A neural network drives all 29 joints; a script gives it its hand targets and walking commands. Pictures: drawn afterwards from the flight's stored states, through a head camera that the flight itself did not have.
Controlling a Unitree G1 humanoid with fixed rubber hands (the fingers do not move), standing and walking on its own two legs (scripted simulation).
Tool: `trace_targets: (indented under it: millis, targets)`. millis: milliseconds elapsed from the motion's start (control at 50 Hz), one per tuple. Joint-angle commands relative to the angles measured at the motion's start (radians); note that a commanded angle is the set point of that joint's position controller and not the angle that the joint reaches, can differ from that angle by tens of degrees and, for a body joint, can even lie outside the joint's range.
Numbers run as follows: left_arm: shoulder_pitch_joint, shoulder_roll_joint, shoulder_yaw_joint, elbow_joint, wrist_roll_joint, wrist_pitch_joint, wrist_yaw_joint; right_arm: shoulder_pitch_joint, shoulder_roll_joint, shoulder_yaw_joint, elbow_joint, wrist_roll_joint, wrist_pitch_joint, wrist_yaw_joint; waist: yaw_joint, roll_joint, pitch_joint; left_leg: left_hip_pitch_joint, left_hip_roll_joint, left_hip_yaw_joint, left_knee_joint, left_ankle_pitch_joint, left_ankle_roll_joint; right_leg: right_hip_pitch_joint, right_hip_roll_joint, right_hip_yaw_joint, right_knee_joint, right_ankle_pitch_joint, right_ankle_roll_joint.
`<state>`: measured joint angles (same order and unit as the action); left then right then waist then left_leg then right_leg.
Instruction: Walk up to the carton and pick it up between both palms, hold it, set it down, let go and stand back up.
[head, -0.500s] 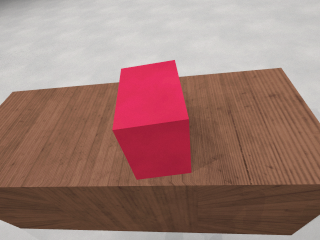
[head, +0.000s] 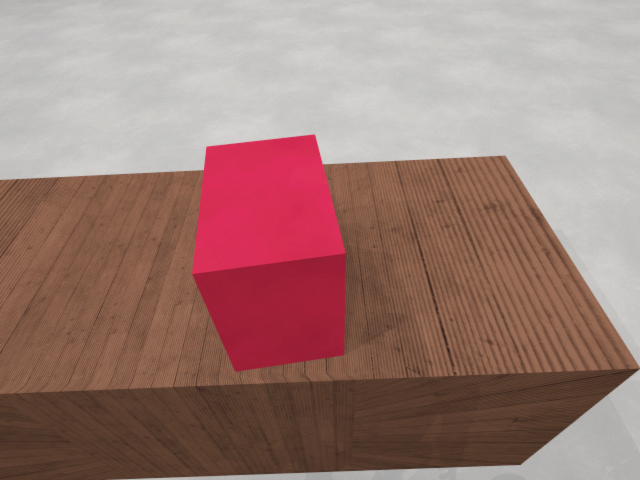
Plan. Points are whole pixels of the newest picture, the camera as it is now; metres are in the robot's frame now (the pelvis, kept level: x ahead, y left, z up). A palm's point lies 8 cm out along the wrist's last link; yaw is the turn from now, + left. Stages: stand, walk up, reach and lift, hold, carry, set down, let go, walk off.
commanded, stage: stand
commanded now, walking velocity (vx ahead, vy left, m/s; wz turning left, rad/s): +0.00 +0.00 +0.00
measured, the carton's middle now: (275, 251) +0.50 +0.11 -0.03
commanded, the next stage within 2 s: none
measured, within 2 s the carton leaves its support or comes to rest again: neither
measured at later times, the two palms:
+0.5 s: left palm out of the picture +0.01 +0.20 -0.15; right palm out of the picture -0.02 -0.21 -0.15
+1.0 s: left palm out of the picture +0.02 +0.20 -0.15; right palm out of the picture +0.01 -0.20 -0.16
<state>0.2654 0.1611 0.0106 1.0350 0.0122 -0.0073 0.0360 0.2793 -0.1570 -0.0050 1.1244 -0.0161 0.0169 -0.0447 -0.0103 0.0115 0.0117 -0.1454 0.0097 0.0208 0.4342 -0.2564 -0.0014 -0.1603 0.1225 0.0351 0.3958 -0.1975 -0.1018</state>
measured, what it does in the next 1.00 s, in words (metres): stands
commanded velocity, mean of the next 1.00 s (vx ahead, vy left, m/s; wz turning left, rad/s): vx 0.00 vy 0.00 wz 0.00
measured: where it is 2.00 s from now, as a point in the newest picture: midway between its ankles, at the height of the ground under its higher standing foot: outside the picture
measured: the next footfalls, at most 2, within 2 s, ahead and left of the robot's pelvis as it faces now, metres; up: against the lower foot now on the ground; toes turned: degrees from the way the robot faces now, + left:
none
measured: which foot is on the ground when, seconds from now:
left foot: down 0.00-1.00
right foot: down 0.00-1.00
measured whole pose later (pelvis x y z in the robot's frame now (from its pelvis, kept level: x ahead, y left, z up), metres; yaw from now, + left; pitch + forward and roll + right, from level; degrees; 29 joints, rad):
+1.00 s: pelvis +0.05 -0.01 +0.00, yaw -1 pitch -1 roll +0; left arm 0.31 0.11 -0.01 1.16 0.01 -0.02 0.06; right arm 0.27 -0.11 -0.01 1.24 0.00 0.02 -0.06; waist 0.00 0.03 0.02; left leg -0.08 0.03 0.02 0.43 -0.33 -0.02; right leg -0.09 0.15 0.05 0.38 -0.26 -0.12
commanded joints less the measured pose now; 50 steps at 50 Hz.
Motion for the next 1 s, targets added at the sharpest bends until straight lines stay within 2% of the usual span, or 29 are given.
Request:
trace_targets:
  millis: [0,80,140,180,200,220,260,280,300,320,340,380,400,420,440,500,540,580,600,640,720,760,780,800,840,860,920,960,980]
  targets:
    - [0.054,0.089,0.012,-0.001,-0.003,-0.011,0.004,0.037,-0.08,-0.009,-0.011,-0.003,-0.008,0.0,0.001,-0.03,0.077,0.004,0.065,-0.074,-0.055,0.073,0.04,-0.114,-0.173,0.183,-0.156,-0.028,0.001]
    - [0.06,0.086,0.005,0.031,-0.006,-0.011,0.006,0.07,-0.071,-0.009,0.026,-0.001,-0.004,0.001,-0.007,-0.056,0.077,0.039,0.064,-0.066,-0.048,0.082,0.031,-0.134,-0.179,0.206,-0.183,-0.06,-0.004]
    - [0.073,0.071,0.0,0.046,-0.005,-0.01,0.008,0.074,-0.063,-0.01,0.044,0.001,-0.001,0.003,-0.006,-0.022,0.09,0.016,0.058,-0.064,-0.044,0.079,0.031,-0.111,-0.187,0.217,-0.203,-0.087,0.001]
    - [0.096,0.081,0.002,0.058,-0.01,-0.012,0.007,0.056,-0.073,-0.008,0.043,-0.002,-0.001,0.002,0.001,-0.046,0.059,0.032,0.056,-0.057,-0.034,0.08,0.023,-0.101,-0.183,0.227,-0.214,-0.085,0.012]
    - [0.084,0.09,0.001,0.061,-0.011,-0.014,0.008,0.076,-0.063,-0.008,0.047,-0.001,-0.003,0.001,-0.011,-0.052,0.041,0.03,0.051,-0.058,-0.038,0.078,0.02,-0.076,-0.183,0.228,-0.216,-0.087,0.013]
    - [0.073,0.078,0.0,0.06,-0.007,-0.012,0.008,0.071,-0.063,-0.008,0.056,0.0,-0.003,0.0,-0.005,-0.003,0.088,0.001,0.053,-0.054,-0.041,0.078,0.014,-0.084,-0.183,0.217,-0.209,-0.074,0.008]
    - [0.09,0.089,0.002,0.065,-0.004,-0.011,0.009,0.072,-0.047,-0.003,0.066,-0.002,-0.003,-0.002,0.004,-0.022,0.072,0.023,0.061,-0.055,-0.047,0.1,0.012,-0.086,-0.186,0.222,-0.205,-0.043,0.006]
    - [0.086,0.074,-0.003,0.072,-0.003,-0.014,0.01,0.078,-0.053,-0.003,0.072,0.001,-0.005,-0.002,-0.007,0.018,0.074,0.01,0.063,-0.058,-0.05,0.105,0.015,-0.068,-0.181,0.21,-0.194,-0.018,0.004]
    - [0.095,0.079,-0.005,0.075,-0.003,-0.015,0.009,0.081,-0.037,0.003,0.079,0.0,-0.007,-0.004,0.004,-0.005,0.09,-0.007,0.07,-0.069,-0.068,0.107,0.02,-0.051,-0.174,0.189,-0.175,0.018,0.005]
    - [0.108,0.052,-0.008,0.077,-0.002,-0.018,0.01,0.077,-0.032,0.003,0.089,-0.002,-0.008,-0.004,0.015,0.028,0.09,0.008,0.071,-0.071,-0.068,0.116,0.024,-0.066,-0.168,0.188,-0.163,0.043,0.005]
    - [0.117,0.037,-0.013,0.086,-0.007,-0.015,0.01,0.066,-0.039,0.003,0.082,-0.001,-0.008,-0.004,0.012,0.0,0.11,0.012,0.078,-0.071,-0.071,0.108,0.024,-0.087,-0.16,0.179,-0.153,0.044,0.008]
    - [0.122,0.059,-0.005,0.084,0.0,-0.013,0.011,0.076,-0.054,-0.003,0.089,0.003,-0.006,-0.006,0.015,0.016,0.077,-0.012,0.06,-0.067,-0.065,0.092,0.028,-0.043,-0.16,0.179,-0.151,0.039,0.015]
    - [0.13,0.074,-0.001,0.087,-0.002,-0.014,0.012,0.079,-0.058,-0.004,0.091,0.002,-0.006,-0.007,0.013,-0.014,0.051,0.013,0.065,-0.06,-0.059,0.117,0.022,-0.028,-0.166,0.185,-0.15,0.063,0.015]
    - [0.125,0.048,-0.008,0.088,-0.003,-0.018,0.01,0.076,-0.052,-0.001,0.088,-0.001,-0.01,-0.008,0.015,0.033,0.043,0.025,0.067,-0.064,-0.058,0.128,0.026,-0.033,-0.171,0.186,-0.133,0.102,0.007]
    - [0.131,0.049,-0.007,0.094,-0.006,-0.02,0.011,0.064,-0.043,0.0,0.091,0.002,-0.01,-0.008,0.013,0.012,0.056,0.017,0.075,-0.065,-0.058,0.137,0.028,-0.026,-0.162,0.171,-0.123,0.167,0.011]
    - [0.134,0.047,-0.015,0.1,-0.005,-0.023,0.015,0.078,-0.056,-0.005,0.099,0.007,-0.007,-0.01,0.009,0.038,0.069,0.014,0.072,-0.064,-0.053,0.13,0.028,-0.022,-0.172,0.185,-0.116,0.211,0.017]
    - [0.133,0.05,-0.013,0.1,-0.003,-0.026,0.016,0.08,-0.056,-0.003,0.095,0.01,-0.011,-0.01,0.007,0.012,0.036,0.026,0.079,-0.07,-0.046,0.158,0.031,-0.006,-0.174,0.169,-0.088,0.308,0.008]
    - [0.132,0.041,-0.013,0.097,-0.003,-0.027,0.018,0.074,-0.033,-0.002,0.099,0.011,-0.01,-0.011,0.016,0.026,0.066,0.017,0.082,-0.064,-0.048,0.175,0.032,-0.019,-0.181,0.171,-0.086,0.36,0.01]
    - [0.128,0.042,-0.013,0.1,-0.003,-0.026,0.019,0.075,-0.031,-0.002,0.1,0.012,-0.007,-0.012,0.01,-0.005,0.068,0.014,0.083,-0.065,-0.046,0.161,0.032,-0.019,-0.179,0.161,-0.079,0.375,0.009]
    - [0.134,0.029,-0.018,0.105,-0.002,-0.026,0.019,0.091,-0.044,-0.01,0.103,0.011,-0.005,-0.014,-0.001,0.009,0.046,0.046,0.076,-0.054,-0.046,0.155,0.031,-0.006,-0.181,0.177,-0.072,0.375,0.005]
    - [0.154,0.054,-0.01,0.112,-0.004,-0.027,0.025,0.072,-0.035,-0.008,0.106,0.012,-0.003,-0.014,0.014,-0.037,0.039,0.03,0.07,-0.046,-0.028,0.16,0.024,0.034,-0.186,0.178,-0.069,0.489,0.029]
    - [0.139,0.027,-0.017,0.116,-0.004,-0.024,0.024,0.075,-0.027,-0.008,0.1,0.015,-0.004,-0.016,0.002,-0.022,0.062,0.038,0.076,-0.045,-0.032,0.176,0.024,0.011,-0.177,0.168,-0.062,0.472,0.011]
    - [0.147,0.027,-0.016,0.117,-0.004,-0.023,0.024,0.061,-0.031,-0.006,0.105,0.012,-0.001,-0.014,0.014,-0.011,0.073,0.027,0.074,-0.049,-0.028,0.157,0.029,0.008,-0.186,0.179,-0.07,0.471,0.021]
    - [0.145,0.044,-0.009,0.117,-0.003,-0.024,0.026,0.087,-0.036,-0.01,0.109,0.013,-0.001,-0.017,0.001,0.008,0.051,0.033,0.068,-0.042,-0.03,0.151,0.022,0.038,-0.188,0.179,-0.066,0.507,0.025]
    - [0.14,0.05,-0.007,0.122,-0.002,-0.025,0.027,0.107,-0.014,-0.005,0.12,0.013,-0.001,-0.018,0.0,-0.004,0.079,0.031,0.077,-0.046,-0.037,0.153,0.022,0.03,-0.191,0.184,-0.067,0.487,0.024]
    - [0.147,0.046,-0.005,0.118,-0.004,-0.025,0.028,0.091,-0.029,-0.011,0.114,0.013,-0.002,-0.021,0.012,0.027,0.062,0.043,0.072,-0.05,-0.035,0.172,0.025,0.038,-0.185,0.181,-0.069,0.494,0.023]
    - [0.142,0.036,-0.008,0.122,-0.002,-0.022,0.028,0.104,-0.015,-0.007,0.124,0.013,0.003,-0.019,0.006,-0.021,0.075,0.031,0.076,-0.043,-0.05,0.141,0.018,0.043,-0.183,0.174,-0.068,0.457,0.015]
    - [0.162,0.012,-0.015,0.132,-0.003,-0.017,0.03,0.075,-0.011,-0.007,0.113,0.013,0.002,-0.021,0.02,0.006,0.123,0.034,0.075,-0.05,-0.047,0.15,0.025,0.009,-0.178,0.176,-0.077,0.451,0.023]
    - [0.176,0.03,-0.01,0.135,-0.004,-0.017,0.032,0.091,-0.003,-0.005,0.117,0.016,0.003,-0.019,0.014,-0.037,0.102,0.044,0.078,-0.042,-0.045,0.143,0.025,0.009,-0.176,0.17,-0.082,0.466,0.03]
